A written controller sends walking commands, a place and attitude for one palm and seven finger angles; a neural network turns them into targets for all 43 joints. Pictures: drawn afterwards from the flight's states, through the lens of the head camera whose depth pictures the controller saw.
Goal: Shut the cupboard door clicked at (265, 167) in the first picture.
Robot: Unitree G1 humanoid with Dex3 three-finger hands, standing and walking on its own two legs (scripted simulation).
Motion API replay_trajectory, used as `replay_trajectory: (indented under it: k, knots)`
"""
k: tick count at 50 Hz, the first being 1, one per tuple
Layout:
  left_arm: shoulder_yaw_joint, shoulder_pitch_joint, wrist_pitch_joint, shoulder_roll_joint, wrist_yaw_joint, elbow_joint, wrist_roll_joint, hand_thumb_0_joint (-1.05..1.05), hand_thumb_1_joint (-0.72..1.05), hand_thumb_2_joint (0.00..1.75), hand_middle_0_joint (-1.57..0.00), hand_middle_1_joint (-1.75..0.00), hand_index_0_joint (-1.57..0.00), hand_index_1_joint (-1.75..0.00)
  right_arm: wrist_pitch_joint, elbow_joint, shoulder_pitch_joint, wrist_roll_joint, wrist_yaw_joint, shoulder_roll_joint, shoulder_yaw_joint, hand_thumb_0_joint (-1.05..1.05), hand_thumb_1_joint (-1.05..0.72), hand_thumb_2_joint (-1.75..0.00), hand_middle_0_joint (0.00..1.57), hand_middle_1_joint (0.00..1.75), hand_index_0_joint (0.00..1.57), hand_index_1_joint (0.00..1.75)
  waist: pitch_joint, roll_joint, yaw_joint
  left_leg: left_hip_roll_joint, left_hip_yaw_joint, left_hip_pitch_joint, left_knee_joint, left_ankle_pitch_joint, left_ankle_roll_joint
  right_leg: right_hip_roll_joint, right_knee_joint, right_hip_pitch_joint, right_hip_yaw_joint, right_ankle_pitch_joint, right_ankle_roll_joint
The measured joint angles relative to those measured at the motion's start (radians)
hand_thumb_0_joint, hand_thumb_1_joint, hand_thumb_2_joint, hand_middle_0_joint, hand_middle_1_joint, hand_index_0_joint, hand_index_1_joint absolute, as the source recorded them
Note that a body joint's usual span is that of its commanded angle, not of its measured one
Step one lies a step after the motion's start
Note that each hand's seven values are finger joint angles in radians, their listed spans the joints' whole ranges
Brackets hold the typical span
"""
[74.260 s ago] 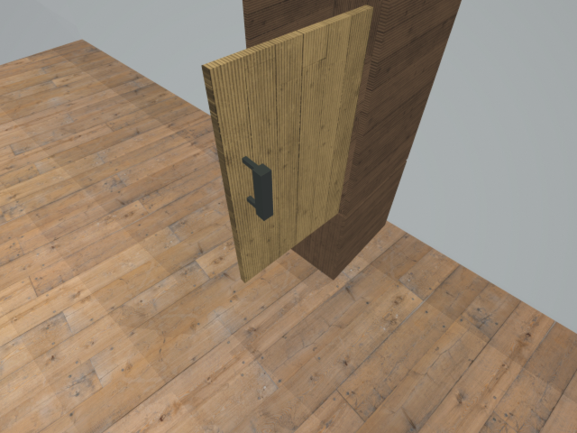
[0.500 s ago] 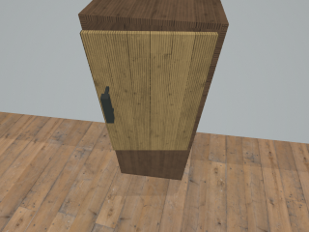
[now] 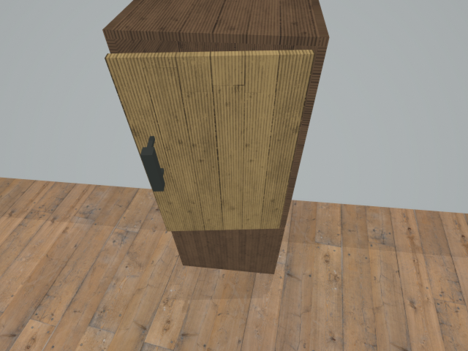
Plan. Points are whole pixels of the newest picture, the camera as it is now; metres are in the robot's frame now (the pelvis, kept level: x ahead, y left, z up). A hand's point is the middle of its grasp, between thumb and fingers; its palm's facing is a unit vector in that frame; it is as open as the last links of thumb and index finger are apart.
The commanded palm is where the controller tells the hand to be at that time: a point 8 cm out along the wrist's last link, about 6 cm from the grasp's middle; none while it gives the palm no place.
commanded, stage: shuffle to correct the standing spot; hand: left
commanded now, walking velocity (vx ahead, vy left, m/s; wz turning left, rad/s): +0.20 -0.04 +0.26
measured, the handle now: (155, 163) +0.50 +0.22 +0.00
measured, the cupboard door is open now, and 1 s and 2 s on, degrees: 7 7 7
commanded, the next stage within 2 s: come to a stop and stand still in 0.18 s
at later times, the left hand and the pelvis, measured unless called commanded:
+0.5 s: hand out of the picture +0.07 +0.16 -0.18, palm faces +0.08 -0.97 -0.21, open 7.4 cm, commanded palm none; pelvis +0.07 -0.01 -0.01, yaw +3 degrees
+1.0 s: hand out of the picture +0.07 +0.19 -0.18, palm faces +0.07 -0.97 -0.23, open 7.4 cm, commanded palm none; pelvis +0.03 +0.00 -0.01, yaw +3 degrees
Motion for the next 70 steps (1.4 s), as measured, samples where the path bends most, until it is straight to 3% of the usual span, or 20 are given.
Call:
replay_trajectory:
  k: [13, 19, 20, 22, 25, 30, 34, 40, 45, 48, 55, 70]
  knots:
    - [0.032, 0.079, 0.002, -0.003, -0.015, 0.002, 0.009, 0.01, 0.91, 0.89, -0.20, -0.30, -0.20, -0.30, 0.008, 0.008, 0.054, -0.010, 0.008, 0.026, -0.013, 0.01, -0.91, -0.90, 0.20, 0.30, 0.20, 0.29, -0.011, -0.038, 0.006, 0.010, -0.039, -0.043, 0.153, -0.120, -0.009, 0.005, 0.095, -0.003, -0.039, -0.103, -0.011]
    - [0.037, 0.068, 0.018, -0.002, -0.013, 0.026, 0.008, 0.01, 0.91, 0.89, -0.20, -0.30, -0.20, -0.30, -0.026, -0.002, 0.079, -0.016, -0.013, 0.054, -0.009, 0.01, -0.91, -0.90, 0.20, 0.30, 0.20, 0.29, 0.011, -0.042, -0.006, 0.006, -0.025, -0.007, 0.125, -0.139, 0.004, 0.005, 0.316, -0.107, -0.058, -0.245, -0.036]
    - [0.039, 0.054, 0.015, -0.003, -0.012, 0.021, 0.005, 0.01, 0.91, 0.89, -0.20, -0.30, -0.20, -0.30, -0.024, 0.001, 0.083, -0.016, -0.016, 0.058, -0.006, 0.01, -0.91, -0.90, 0.20, 0.30, 0.20, 0.29, 0.019, -0.036, -0.009, 0.008, -0.031, 0.001, 0.115, -0.136, 0.000, 0.005, 0.277, -0.108, -0.067, -0.214, -0.034]
    - [0.040, 0.034, -0.002, -0.002, -0.011, 0.002, 0.000, 0.01, 0.91, 0.89, -0.20, -0.30, -0.20, -0.30, -0.016, 0.008, 0.092, -0.008, -0.020, 0.066, -0.001, 0.01, -0.91, -0.90, 0.20, 0.30, 0.20, 0.29, 0.030, -0.034, -0.006, 0.001, -0.039, 0.007, 0.118, -0.143, -0.011, -0.003, 0.142, -0.085, -0.069, -0.020, -0.031]
    - [0.035, 0.007, -0.021, -0.011, 0.002, -0.002, -0.002, 0.01, 0.92, 0.89, -0.20, -0.30, -0.20, -0.30, 0.003, 0.030, 0.083, 0.005, -0.021, 0.066, -0.006, 0.01, -0.91, -0.90, 0.20, 0.30, 0.20, 0.29, 0.028, -0.008, -0.009, 0.010, -0.054, 0.011, 0.126, -0.149, -0.024, 0.004, 0.127, -0.059, -0.087, -0.073, -0.038]
    - [0.036, -0.033, -0.016, -0.002, 0.022, -0.028, 0.004, 0.01, 0.93, 0.89, -0.20, -0.30, -0.20, -0.30, 0.026, 0.018, 0.027, 0.013, -0.022, 0.065, -0.023, 0.01, -0.91, -0.90, 0.20, 0.30, 0.20, 0.29, 0.037, -0.005, -0.010, 0.033, -0.016, -0.032, 0.146, -0.155, -0.022, 0.004, 0.104, -0.047, -0.117, -0.087, -0.045]
    - [0.045, -0.046, 0.014, 0.007, 0.026, -0.037, 0.001, 0.01, 0.93, 0.89, -0.20, -0.30, -0.20, -0.30, 0.030, 0.009, -0.023, 0.002, -0.027, 0.047, -0.037, 0.02, -0.93, -0.90, 0.20, 0.30, 0.20, 0.29, 0.042, -0.037, 0.011, 0.020, 0.018, 0.001, 0.086, -0.099, -0.020, -0.014, 0.128, -0.050, -0.094, -0.085, -0.031]
    - [0.046, -0.055, 0.028, 0.009, 0.018, -0.053, 0.004, 0.01, 0.92, 0.89, -0.20, -0.30, -0.20, -0.30, 0.022, -0.035, -0.067, -0.002, -0.027, 0.013, -0.042, 0.02, -0.93, -0.90, 0.20, 0.30, 0.20, 0.29, 0.032, -0.031, 0.019, 0.018, 0.033, 0.005, 0.061, -0.084, -0.014, -0.011, 0.083, -0.041, -0.079, -0.068, -0.025]
    - [0.028, -0.036, -0.003, 0.001, 0.029, -0.075, 0.011, 0.01, 0.91, 0.89, -0.20, -0.30, -0.20, -0.30, 0.029, -0.108, -0.099, 0.008, -0.003, -0.006, -0.044, 0.01, -0.92, -0.90, 0.20, 0.30, 0.20, 0.29, 0.034, -0.004, 0.003, 0.033, 0.018, -0.080, 0.168, -0.089, -0.012, 0.001, 0.072, -0.055, -0.081, -0.027, -0.029]
    - [0.016, -0.019, 0.001, 0.006, 0.026, -0.088, 0.007, 0.01, 0.91, 0.89, -0.20, -0.30, -0.20, -0.30, 0.027, -0.141, -0.103, 0.007, 0.002, -0.009, -0.044, 0.01, -0.92, -0.90, 0.20, 0.30, 0.20, 0.29, 0.036, -0.004, -0.005, 0.024, 0.008, -0.074, 0.128, -0.028, -0.003, -0.006, 0.107, -0.054, -0.078, -0.037, -0.021]
    - [0.008, 0.000, 0.029, 0.013, 0.008, -0.093, 0.008, 0.01, 0.91, 0.89, -0.20, -0.30, -0.20, -0.30, 0.036, -0.142, -0.057, -0.007, 0.015, 0.004, -0.022, 0.01, -0.91, -0.90, 0.20, 0.30, 0.19, 0.29, -0.008, -0.004, 0.006, 0.008, 0.011, -0.068, 0.103, -0.001, 0.018, -0.020, 0.061, -0.038, -0.076, 0.014, -0.003]
    - [0.017, 0.096, 0.029, 0.013, -0.002, -0.053, 0.007, 0.01, 0.91, 0.89, -0.20, -0.30, -0.20, -0.30, 0.044, -0.058, 0.085, -0.012, 0.015, 0.001, -0.019, 0.01, -0.92, -0.90, 0.20, 0.30, 0.20, 0.29, -0.030, -0.015, -0.008, -0.016, 0.000, -0.118, 0.044, 0.074, 0.043, -0.018, 0.012, -0.083, -0.054, 0.038, 0.000]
